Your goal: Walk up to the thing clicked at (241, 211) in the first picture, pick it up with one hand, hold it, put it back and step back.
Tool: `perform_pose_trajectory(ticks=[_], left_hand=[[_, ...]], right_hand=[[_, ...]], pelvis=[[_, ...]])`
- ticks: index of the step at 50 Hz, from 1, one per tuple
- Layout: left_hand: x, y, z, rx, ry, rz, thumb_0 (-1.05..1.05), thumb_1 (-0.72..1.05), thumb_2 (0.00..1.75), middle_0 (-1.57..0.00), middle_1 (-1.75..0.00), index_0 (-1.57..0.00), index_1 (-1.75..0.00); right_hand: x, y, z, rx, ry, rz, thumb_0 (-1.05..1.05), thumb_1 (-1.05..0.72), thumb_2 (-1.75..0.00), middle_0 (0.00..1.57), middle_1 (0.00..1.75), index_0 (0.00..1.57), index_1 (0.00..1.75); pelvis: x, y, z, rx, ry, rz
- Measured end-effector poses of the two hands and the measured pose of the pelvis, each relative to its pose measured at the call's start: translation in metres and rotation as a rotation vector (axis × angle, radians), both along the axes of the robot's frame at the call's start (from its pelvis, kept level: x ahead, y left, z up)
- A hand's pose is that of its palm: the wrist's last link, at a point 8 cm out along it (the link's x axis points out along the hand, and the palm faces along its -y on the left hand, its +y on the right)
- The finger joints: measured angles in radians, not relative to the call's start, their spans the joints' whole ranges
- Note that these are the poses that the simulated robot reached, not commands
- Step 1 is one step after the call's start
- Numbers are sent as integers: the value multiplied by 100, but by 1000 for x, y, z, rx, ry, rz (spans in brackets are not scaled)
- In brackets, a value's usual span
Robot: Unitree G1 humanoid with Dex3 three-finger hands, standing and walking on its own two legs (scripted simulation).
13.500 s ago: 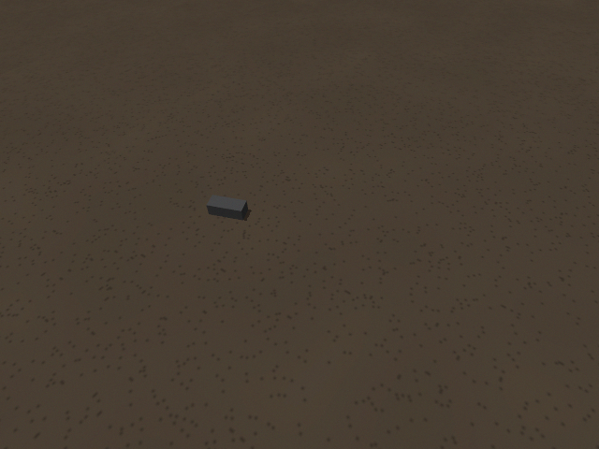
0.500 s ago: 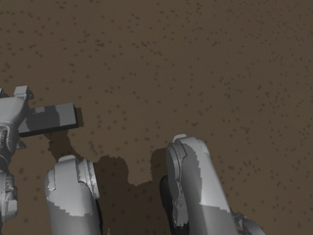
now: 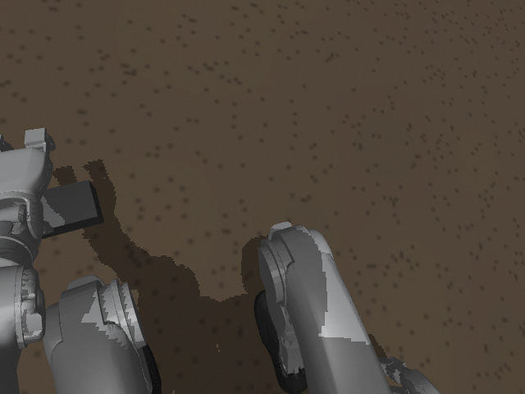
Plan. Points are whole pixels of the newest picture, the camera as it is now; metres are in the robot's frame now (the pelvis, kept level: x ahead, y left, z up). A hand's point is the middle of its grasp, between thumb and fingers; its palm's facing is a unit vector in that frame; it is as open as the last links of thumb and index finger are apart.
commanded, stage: approach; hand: left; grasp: from above
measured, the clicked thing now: (45, 214) +0.46 +0.27 -0.29
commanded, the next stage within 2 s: close in in 0.14 s
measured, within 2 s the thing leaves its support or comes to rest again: neither
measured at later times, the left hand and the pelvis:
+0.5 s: hand (25, 219) +0.43 +0.27 -0.19, palm faces -0.46 -0.08 -0.88, open 13.9 cm; pelvis +0.00 +0.00 +0.00, yaw +0 degrees
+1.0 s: hand (37, 219) +0.45 +0.27 -0.25, palm faces -0.46 -0.12 -0.88, open 14.0 cm; pelvis +0.01 +0.01 -0.02, yaw -3 degrees
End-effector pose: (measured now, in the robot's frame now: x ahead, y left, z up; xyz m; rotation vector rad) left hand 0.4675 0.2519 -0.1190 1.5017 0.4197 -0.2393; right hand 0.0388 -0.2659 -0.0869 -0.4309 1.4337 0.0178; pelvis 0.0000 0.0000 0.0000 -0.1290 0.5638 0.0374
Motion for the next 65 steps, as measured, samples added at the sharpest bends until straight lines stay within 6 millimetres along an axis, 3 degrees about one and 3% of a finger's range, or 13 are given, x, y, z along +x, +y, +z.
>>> perform_pose_trajectory(ticks=[6, 12, 26, 44, 52, 65], left_hand=[[-9, 19, 7, 23, 24, 52, 0, -53, 102, -9, -102, -9, -101], [-20, 34, 12, 19, 81, 47, 0, -54, 101, -9, -104, -9, -102], [-28, 19, -17, -48, 54, -66, 0, -50, 99, -8, -104, -10, -101], [-15, 24, -68, -33, 65, 38, 0, -49, 99, -8, -99, -8, -98], [-15, 23, -75, -48, 60, 23, 0, -49, 100, -8, -100, -8, -99], [-16, 23, -79, -52, 41, 17, 0, -47, 104, -11, -98, -9, -99]], right_hand=[[-8, 2, -8, 41, 32, -25, 1, -90, -89, 20, 30, 20, 30], [-1, 4, -9, 45, 28, -25, 1, -90, -89, 20, 30, 20, 30], [20, -6, 10, -60, -33, 64, 0, -90, -89, 20, 30, 20, 30], [-18, 14, -6, 36, 96, 109, 0, -90, -90, 20, 30, 20, 30], [-19, 20, -7, 63, 114, 123, 0, -90, -90, 20, 30, 20, 30], [-3, 11, 4, 30, 73, 188, 0, -90, -90, 20, 30, 20, 30]], pelvis=[[1, -2, 1, 12, -1, 0], [-1, -1, 4, 12, -5, 9], [-4, 3, -2, -14, -37, 7], [4, 5, -22, -37, -52, -20], [7, 5, -24, -45, -59, -28], [5, 9, -24, -64, -77, -34]])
